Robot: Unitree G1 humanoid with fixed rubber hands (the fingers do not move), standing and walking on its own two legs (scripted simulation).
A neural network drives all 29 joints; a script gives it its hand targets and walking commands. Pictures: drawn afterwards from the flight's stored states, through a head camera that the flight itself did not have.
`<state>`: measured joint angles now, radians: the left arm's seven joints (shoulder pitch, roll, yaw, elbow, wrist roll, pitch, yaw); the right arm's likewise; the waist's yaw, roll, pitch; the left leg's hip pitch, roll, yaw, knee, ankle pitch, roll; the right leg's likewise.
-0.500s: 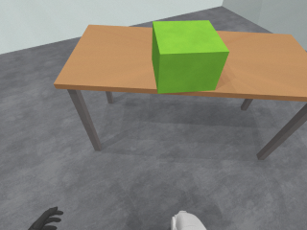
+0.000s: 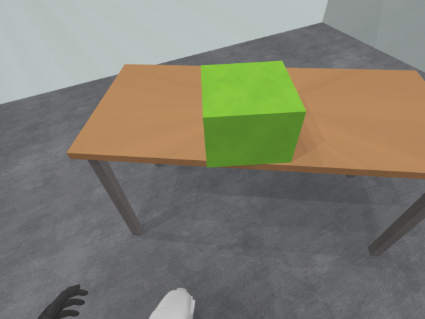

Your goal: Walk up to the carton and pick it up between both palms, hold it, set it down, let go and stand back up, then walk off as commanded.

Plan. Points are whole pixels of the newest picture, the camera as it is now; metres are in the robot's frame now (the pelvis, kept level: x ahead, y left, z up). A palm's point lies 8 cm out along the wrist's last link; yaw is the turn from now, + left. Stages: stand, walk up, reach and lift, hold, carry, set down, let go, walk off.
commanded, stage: walk up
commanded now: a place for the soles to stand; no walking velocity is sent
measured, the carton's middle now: (245, 113) +0.67 -0.04 -0.02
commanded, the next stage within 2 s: none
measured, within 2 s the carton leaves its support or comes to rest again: neither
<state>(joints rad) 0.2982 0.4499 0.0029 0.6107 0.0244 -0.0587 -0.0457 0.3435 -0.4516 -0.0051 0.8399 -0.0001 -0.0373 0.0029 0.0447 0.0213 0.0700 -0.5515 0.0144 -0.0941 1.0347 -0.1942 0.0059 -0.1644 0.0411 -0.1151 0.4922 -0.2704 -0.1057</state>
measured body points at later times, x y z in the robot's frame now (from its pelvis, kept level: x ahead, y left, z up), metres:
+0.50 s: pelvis +0.15 +0.02 -0.02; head +0.18 +0.04 +0.43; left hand +0.26 +0.32 -0.12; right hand +0.20 -0.31 -0.10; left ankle +0.19 +0.15 -0.74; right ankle +0.22 -0.10 -0.69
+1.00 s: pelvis +0.22 -0.02 -0.03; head +0.24 -0.03 +0.42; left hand +0.32 +0.30 -0.10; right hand +0.28 -0.35 -0.15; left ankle +0.23 +0.12 -0.74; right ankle +0.28 -0.13 -0.74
